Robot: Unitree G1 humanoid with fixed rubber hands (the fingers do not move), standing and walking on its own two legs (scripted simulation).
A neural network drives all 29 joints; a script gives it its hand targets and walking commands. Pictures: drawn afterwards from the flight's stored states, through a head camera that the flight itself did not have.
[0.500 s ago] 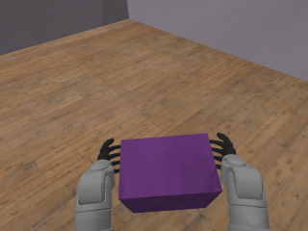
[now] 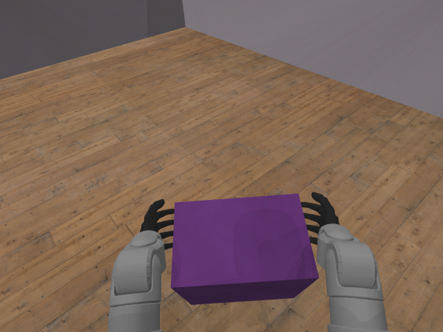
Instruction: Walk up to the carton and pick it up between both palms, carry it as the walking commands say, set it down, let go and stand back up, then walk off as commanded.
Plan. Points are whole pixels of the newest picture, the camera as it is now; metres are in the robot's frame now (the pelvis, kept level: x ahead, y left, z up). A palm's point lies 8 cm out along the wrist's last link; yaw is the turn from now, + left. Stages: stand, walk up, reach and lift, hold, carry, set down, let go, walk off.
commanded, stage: carry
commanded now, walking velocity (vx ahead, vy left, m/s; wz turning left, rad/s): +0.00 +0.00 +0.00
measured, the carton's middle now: (239, 254) +0.30 +0.00 -0.03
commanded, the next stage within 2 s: hold in 0.30 s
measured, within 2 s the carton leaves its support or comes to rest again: neither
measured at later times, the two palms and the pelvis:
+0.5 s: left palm (144, 256) +0.26 +0.17 +0.05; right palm (321, 249) +0.26 -0.14 +0.05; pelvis +0.00 +0.01 +0.01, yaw -4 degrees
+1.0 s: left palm (138, 242) +0.27 +0.18 +0.07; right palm (319, 236) +0.27 -0.14 +0.07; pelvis -0.03 +0.03 +0.01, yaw -5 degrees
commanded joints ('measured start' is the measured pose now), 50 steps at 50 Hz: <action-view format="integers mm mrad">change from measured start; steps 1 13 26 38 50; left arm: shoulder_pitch -439 -424 -390 -576 -670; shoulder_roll -837 -821 -740 -961 -994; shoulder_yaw -576 -568 -504 -414 -352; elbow -62 -53 69 365 432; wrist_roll -350 -334 -169 -129 -116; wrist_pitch -28 -60 -329 -293 -310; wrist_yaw -269 -263 -292 -334 -351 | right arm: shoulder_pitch -403 -391 -362 -621 -730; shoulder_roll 851 834 822 800 866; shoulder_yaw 573 565 584 391 357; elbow -27 -22 173 396 503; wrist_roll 345 331 185 105 116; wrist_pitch -10 -43 -347 -362 -372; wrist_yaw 266 262 290 388 449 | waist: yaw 0 -1 82 20 48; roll -11 -9 -32 44 9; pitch -202 -201 -96 -25 -59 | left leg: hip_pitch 148 144 364 403 417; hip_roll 77 78 -172 -119 -136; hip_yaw -69 -70 -115 -164 -133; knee -36 -37 -164 -227 -238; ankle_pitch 183 179 282 36 32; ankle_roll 38 39 29 -21 -28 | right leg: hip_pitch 4 6 236 97 84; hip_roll -119 -119 74 102 89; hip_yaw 86 84 184 114 131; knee -93 -89 -228 -234 -263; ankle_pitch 271 269 362 91 70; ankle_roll -38 -38 21 -37 -33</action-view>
